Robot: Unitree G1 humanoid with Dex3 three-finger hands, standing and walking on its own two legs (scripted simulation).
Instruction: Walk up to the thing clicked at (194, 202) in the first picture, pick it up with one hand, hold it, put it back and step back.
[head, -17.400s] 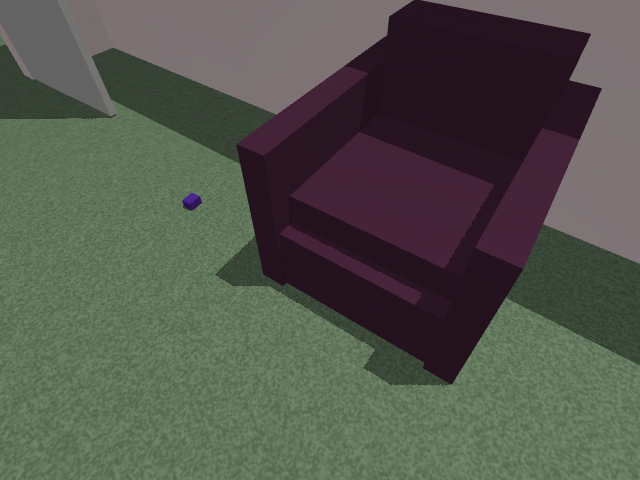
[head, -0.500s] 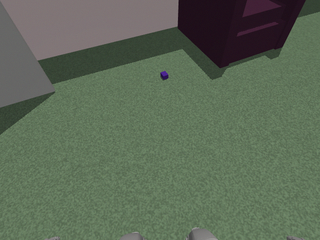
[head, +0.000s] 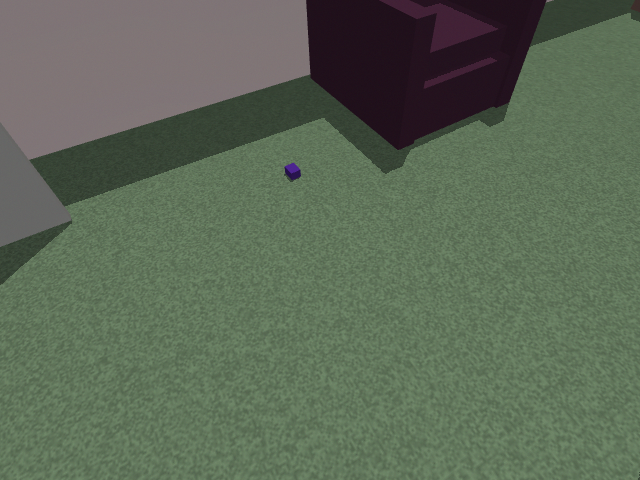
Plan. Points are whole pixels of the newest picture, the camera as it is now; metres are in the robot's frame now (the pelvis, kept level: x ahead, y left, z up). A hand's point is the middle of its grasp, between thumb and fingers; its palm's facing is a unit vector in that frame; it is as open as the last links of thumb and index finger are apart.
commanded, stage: walk up
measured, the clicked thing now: (292, 171) +1.52 +0.15 -0.74
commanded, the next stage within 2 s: stand in 0.40 s
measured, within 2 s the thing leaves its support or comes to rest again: neither
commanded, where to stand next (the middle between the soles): +0.08 +0.00 m, yaw +0 degrees
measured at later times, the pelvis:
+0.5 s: pelvis +0.01 +0.01 +0.02, yaw -2 degrees
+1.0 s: pelvis +0.00 +0.01 +0.02, yaw +1 degrees
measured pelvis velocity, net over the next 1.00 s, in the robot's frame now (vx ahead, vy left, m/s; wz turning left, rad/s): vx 0.00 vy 0.01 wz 0.01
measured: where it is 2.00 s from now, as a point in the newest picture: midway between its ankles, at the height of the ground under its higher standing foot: outside the picture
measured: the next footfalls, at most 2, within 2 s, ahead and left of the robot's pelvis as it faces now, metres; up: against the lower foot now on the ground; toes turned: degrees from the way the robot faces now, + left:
none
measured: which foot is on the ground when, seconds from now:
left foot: down 0.00-1.00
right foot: down 0.00-1.00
